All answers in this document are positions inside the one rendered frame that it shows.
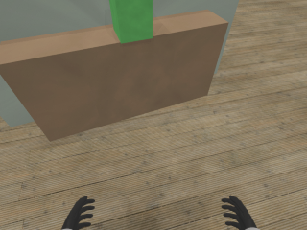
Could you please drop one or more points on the robot left hand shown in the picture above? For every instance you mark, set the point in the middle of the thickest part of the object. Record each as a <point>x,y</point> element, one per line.
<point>74,217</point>

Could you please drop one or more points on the carton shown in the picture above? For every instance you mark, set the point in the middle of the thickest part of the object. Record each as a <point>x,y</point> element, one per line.
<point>132,19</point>

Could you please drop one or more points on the robot right hand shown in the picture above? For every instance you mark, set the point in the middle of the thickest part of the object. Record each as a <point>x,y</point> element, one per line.
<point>242,215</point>

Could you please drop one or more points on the pedestal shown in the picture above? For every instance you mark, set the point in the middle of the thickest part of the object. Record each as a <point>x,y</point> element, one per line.
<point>74,81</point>

